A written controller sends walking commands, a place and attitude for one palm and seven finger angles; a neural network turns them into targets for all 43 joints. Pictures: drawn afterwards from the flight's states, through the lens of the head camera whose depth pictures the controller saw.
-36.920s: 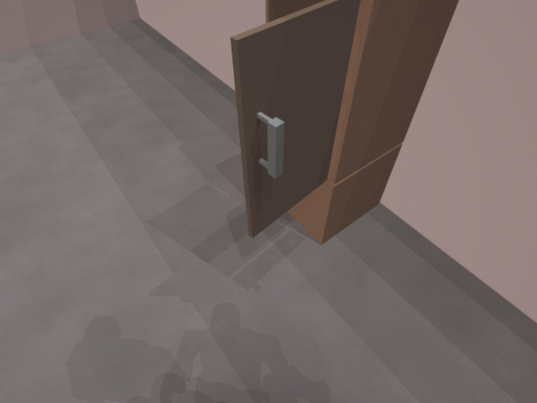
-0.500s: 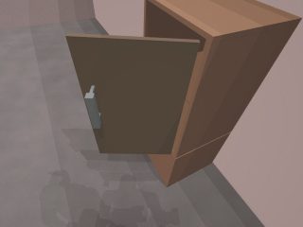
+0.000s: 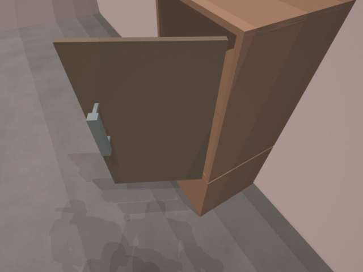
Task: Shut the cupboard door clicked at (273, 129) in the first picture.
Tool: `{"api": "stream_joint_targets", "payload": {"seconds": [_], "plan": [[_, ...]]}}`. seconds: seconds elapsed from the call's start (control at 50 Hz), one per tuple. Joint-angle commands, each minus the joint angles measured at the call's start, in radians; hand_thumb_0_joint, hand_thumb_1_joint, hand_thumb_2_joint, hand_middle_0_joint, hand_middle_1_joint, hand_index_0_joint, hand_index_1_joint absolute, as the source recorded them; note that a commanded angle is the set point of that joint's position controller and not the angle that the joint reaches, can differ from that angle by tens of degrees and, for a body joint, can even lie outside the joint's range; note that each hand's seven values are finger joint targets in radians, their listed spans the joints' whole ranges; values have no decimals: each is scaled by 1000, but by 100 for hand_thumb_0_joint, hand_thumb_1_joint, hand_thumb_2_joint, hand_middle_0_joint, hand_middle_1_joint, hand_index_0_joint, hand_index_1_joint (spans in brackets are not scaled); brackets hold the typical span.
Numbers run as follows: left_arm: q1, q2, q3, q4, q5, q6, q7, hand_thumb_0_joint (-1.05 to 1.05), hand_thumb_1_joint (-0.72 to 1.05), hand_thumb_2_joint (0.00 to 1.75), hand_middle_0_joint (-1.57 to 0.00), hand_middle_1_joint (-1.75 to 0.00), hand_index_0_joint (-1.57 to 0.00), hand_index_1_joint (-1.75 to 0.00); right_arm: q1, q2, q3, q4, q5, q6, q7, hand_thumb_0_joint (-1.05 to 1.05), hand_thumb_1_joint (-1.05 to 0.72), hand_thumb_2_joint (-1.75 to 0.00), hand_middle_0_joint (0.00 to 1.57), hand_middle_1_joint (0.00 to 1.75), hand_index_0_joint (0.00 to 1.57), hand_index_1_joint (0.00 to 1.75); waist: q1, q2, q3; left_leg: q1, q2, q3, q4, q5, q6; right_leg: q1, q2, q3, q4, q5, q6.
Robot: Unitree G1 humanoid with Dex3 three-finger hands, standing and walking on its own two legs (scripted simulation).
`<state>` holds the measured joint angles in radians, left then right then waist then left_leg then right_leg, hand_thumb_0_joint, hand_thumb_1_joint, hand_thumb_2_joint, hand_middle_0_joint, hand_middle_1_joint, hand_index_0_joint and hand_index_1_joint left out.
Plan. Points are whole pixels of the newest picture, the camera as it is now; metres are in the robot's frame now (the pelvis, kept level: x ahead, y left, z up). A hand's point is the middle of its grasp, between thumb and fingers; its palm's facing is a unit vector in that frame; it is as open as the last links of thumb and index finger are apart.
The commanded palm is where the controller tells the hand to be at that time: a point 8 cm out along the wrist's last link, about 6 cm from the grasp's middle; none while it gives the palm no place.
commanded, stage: come to a stop and stand still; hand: left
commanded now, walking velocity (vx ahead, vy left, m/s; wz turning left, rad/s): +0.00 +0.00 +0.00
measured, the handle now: (101, 130) +0.46 +0.24 +0.02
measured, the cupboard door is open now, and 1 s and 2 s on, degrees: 63 63 63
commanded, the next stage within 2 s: look again from close up in 1.34 s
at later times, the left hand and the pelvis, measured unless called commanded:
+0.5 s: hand out of the picture -0.08 +0.28 -0.17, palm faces +0.05 -0.97 -0.23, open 7.3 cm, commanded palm none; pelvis -0.09 +0.09 +0.00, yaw +0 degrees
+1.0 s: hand out of the picture -0.18 +0.31 -0.17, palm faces +0.06 -0.99 -0.16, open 7.4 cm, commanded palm none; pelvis -0.18 +0.15 +0.01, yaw +1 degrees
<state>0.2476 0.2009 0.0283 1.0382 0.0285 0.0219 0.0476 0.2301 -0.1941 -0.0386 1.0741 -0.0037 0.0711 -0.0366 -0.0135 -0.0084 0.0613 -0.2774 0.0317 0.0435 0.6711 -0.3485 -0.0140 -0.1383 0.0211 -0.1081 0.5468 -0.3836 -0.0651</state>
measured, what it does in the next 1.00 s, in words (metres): walks backwards: right foot, then left foot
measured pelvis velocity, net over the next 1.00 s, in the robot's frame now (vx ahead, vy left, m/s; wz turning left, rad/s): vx -0.18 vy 0.15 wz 0.01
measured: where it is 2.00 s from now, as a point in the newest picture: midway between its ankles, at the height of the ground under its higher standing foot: outside the picture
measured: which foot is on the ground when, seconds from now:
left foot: down 0.00-0.58, up 0.60-0.74, down 0.76-1.00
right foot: down 0.00-0.42, up 0.44-0.54, down 0.56-0.78, up 0.80-1.00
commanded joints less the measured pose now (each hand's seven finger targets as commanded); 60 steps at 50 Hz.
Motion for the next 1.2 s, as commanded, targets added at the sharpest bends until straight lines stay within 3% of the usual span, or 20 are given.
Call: {"api": "stream_joint_targets", "payload": {"seconds": [0.0,0.02,0.06,0.08,0.14,0.18,0.22,0.34,0.5,0.54,0.56,0.58,0.62,0.7,0.72,0.74,0.76,0.86,0.98,1.18], "plan": [[52,83,13,-27,-27,-16,1,0,90,90,-20,-30,-20,-30,54,-85,10,-18,-10,-61,-3,0,-90,-90,20,30,20,30,26,45,-67,126,137,-146,-221,631,55,3,-149,115,-52,502,19],[61,69,7,-20,-25,-13,6,0,90,90,-20,-30,-20,-30,40,-101,9,-14,-11,-62,-6,0,-90,-90,20,30,20,30,36,62,-50,80,157,-149,-235,581,74,28,-127,117,-98,363,32],[190,173,30,-19,2,-73,37,0,90,90,-20,-30,-20,-30,-28,-78,9,-146,0,-78,8,0,-90,-90,20,30,20,30,53,-58,-10,-134,6,28,165,157,19,109,-293,263,-97,1385,68],[146,185,24,-54,1,-70,25,0,90,90,-20,-30,-20,-30,16,-27,2,-142,4,-84,8,0,-90,-90,20,30,20,30,26,-70,-83,-168,5,-19,132,-96,32,144,-365,277,-42,1420,-10],[44,152,11,-111,-6,-54,21,0,90,90,-20,-30,-20,-30,110,-31,1,-123,0,-82,16,0,-90,-90,20,30,20,30,-30,-34,-167,37,-27,10,-145,148,23,76,-227,135,55,929,-46],[55,101,6,-128,-22,-30,15,0,90,90,-20,-30,-20,-30,111,-101,-4,-128,-10,-92,13,0,-90,-90,20,30,20,30,-1,145,-145,83,113,-170,-204,457,83,-60,-100,83,73,250,23],[106,60,3,-123,-13,-9,9,0,90,90,-20,-30,-20,-30,28,-132,-7,-175,-16,-78,12,0,-90,-90,20,30,20,30,39,119,25,-132,167,-261,-332,82,141,-66,-47,79,13,-75,29],[137,70,5,-115,0,1,-5,0,90,90,-20,-30,-20,-30,32,-136,-17,-188,-21,-70,20,0,-90,-90,20,30,20,30,26,79,64,-215,108,-297,-469,-361,100,-117,-35,75,13,-103,18],[404,27,19,-40,0,17,-12,0,90,90,-20,-30,-20,-30,-50,-161,-32,-197,-23,-37,21,0,-90,-90,20,30,20,30,94,86,-21,-287,91,-233,-528,-324,87,83,13,2,14,-68,-3],[402,76,24,-42,9,9,-4,0,90,90,-20,-30,-20,-30,-25,-96,-26,-197,-8,-20,22,0,-90,-90,20,30,20,30,69,-128,37,-251,-55,-103,-267,-221,10,-80,-146,262,-308,-327,-78],[284,119,31,-78,12,5,4,0,90,90,-20,-30,-20,-30,16,-53,-34,-185,-10,-1,21,0,-90,-90,20,30,20,30,19,-263,48,-107,-126,-37,122,-10,-13,-353,-381,501,-511,-462,-175],[68,114,32,-131,5,-5,12,0,90,90,-20,-30,-20,-30,53,-99,-54,-164,-16,4,24,0,-90,-90,20,30,20,30,-53,-212,93,-42,-76,-104,396,10,4,-564,-404,497,-511,-387,-185],[-91,138,38,-177,-1,-37,15,0,90,90,-20,-30,-20,-30,169,-100,-54,-113,-14,-17,36,0,-90,-90,20,30,20,30,-116,-148,30,24,-44,-91,468,30,20,-536,-297,291,-403,-141,-133],[154,108,18,-79,9,-16,5,0,90,90,-20,-30,-20,-30,146,2,-6,-107,0,-69,31,0,-90,-90,20,30,20,30,-10,-75,35,119,-55,-2,-249,-1,27,-346,-189,216,-160,-163,-28],[204,79,12,-58,2,-6,0,0,90,90,-20,-30,-20,-30,162,-27,-1,-99,-4,-80,22,0,-90,-90,20,30,20,30,2,20,45,119,-32,-51,-326,7,26,-339,-133,192,-47,-141,-1],[251,37,8,-51,-12,-2,-7,0,90,90,-20,-30,-20,-30,153,-79,-10,-108,-14,-91,13,0,-90,-90,20,30,20,30,19,226,27,68,132,-301,-433,-122,65,-368,-68,139,85,-100,46],[252,32,4,-69,-9,-4,-10,0,90,90,-20,-30,-20,-30,113,-115,-15,-142,-14,-92,2,0,-90,-90,20,30,20,30,31,241,50,-63,230,-389,-490,-155,136,-324,-60,101,159,-67,68],[189,9,2,-27,0,-1,-18,0,90,90,-20,-30,-20,-30,64,-67,12,-96,-14,-98,-6,0,-90,-90,20,30,20,30,47,78,30,-119,176,-343,-502,-76,153,-245,-63,148,282,31,52],[192,-6,-9,8,-9,-24,-18,0,90,90,-20,-30,-20,-30,144,-49,16,-29,-14,-98,-4,0,-90,-90,20,30,20,30,32,-11,-2,-74,140,-299,-458,-170,126,-51,-47,135,-109,58,36],[195,26,0,1,-12,-35,-17,0,90,90,-20,-30,-20,-30,171,5,26,-2,-20,-80,13,0,-90,-90,20,30,20,30,12,-115,98,-111,-27,-80,-221,-86,57,-179,-160,334,-284,-267,-46]]}}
